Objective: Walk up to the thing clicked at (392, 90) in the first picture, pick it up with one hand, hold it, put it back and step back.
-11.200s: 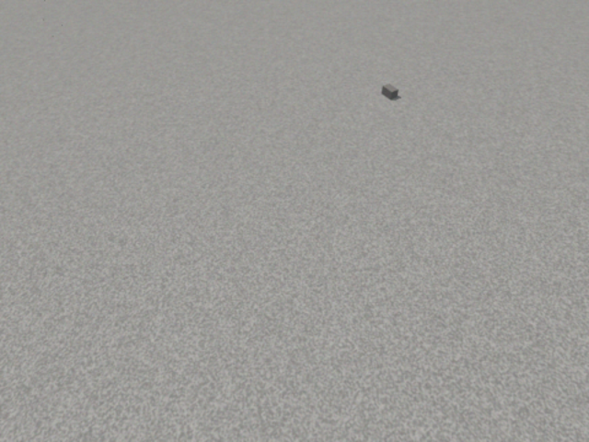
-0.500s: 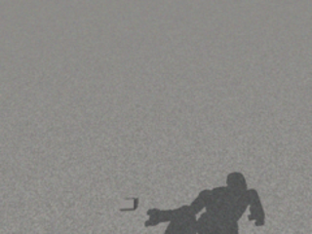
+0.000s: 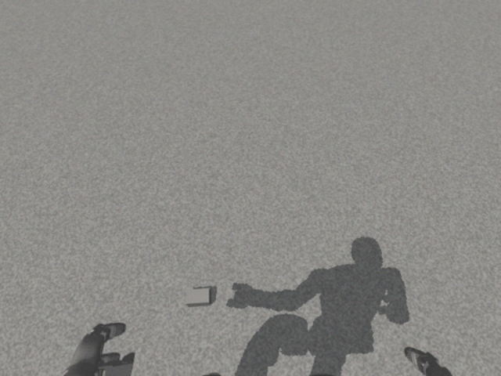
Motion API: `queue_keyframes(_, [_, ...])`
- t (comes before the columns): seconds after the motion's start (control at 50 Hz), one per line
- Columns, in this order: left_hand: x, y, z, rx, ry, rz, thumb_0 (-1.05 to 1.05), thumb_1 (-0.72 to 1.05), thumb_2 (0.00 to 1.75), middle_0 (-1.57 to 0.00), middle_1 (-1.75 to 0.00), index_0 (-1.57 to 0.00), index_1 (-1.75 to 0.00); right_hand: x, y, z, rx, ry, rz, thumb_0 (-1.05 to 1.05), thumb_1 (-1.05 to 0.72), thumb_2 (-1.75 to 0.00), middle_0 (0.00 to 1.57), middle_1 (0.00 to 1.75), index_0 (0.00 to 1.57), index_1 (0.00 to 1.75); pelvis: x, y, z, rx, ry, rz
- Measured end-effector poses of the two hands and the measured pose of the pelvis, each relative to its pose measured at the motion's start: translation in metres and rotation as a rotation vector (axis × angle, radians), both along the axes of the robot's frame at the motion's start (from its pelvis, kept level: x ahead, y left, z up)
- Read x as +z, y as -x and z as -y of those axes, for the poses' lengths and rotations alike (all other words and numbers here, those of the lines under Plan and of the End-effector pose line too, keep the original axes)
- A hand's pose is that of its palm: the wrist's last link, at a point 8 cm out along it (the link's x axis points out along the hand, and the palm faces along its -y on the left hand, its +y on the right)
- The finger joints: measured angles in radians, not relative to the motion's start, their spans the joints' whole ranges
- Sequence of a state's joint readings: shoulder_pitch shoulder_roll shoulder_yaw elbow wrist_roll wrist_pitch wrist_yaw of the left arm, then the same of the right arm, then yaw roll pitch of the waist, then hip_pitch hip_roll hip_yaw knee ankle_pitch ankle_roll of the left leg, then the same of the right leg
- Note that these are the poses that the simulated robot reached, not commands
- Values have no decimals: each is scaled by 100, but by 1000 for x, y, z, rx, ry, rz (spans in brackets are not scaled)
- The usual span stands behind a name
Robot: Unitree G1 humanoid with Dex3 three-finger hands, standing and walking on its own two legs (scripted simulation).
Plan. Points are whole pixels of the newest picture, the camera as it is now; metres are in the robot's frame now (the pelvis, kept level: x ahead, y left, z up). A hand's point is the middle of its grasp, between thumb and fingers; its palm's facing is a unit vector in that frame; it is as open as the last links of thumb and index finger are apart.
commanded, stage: rise first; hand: left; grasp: from above
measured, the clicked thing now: (198, 297) +0.42 +0.23 -0.74
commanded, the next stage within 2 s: none
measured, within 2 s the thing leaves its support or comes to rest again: neither
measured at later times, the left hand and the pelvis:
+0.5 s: hand out of the picture +0.14 +0.26 -0.22, palm faces -0.18 -0.86 -0.48, open 13.9 cm; pelvis +0.00 +0.01 -0.08, yaw +0 degrees
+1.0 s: hand (147, 350) +0.21 +0.29 -0.39, palm faces -0.44 -0.51 -0.74, open 13.9 cm; pelvis -0.05 +0.01 -0.24, yaw -1 degrees
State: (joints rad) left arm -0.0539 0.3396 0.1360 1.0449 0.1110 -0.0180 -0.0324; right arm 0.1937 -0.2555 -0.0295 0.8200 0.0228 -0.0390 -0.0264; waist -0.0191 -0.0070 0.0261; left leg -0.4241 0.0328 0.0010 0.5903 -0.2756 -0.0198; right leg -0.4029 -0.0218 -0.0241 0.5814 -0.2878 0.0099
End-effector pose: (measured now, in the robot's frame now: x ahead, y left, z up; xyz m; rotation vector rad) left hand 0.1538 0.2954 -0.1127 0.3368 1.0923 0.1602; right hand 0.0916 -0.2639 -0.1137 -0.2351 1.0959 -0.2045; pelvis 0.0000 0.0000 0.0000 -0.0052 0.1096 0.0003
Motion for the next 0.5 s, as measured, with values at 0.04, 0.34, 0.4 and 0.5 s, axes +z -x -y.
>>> queue_keyframes(0.04, [-1,-6,-2,-18,-20,9,0,37,90,-21,-70,-21,-70,-3,1,-5,-10,-11,9,1,-92,-90,20,30,20,30,-4,-1,-1,-4,0,-15])
queue_keyframes(0.34, [-47,13,-8,-91,-104,-41,0,-41,93,-18,-96,-17,-97,-31,-39,-16,50,10,163,1,-92,-90,20,30,20,30,-52,-1,-12,-3,15,-145])
queue_keyframes(0.4, [-55,14,-8,-120,-125,-33,0,-46,94,-18,-97,-16,-98,-39,-51,-19,66,16,193,1,-92,-90,20,30,20,30,-63,0,-12,-3,18,-168])
queue_keyframes(0.5, [-61,17,-7,-143,-150,-31,0,-51,95,-17,-98,-16,-100,-49,-66,-26,83,6,236,1,-93,-90,20,30,20,30,-76,0,-13,1,26,-199])
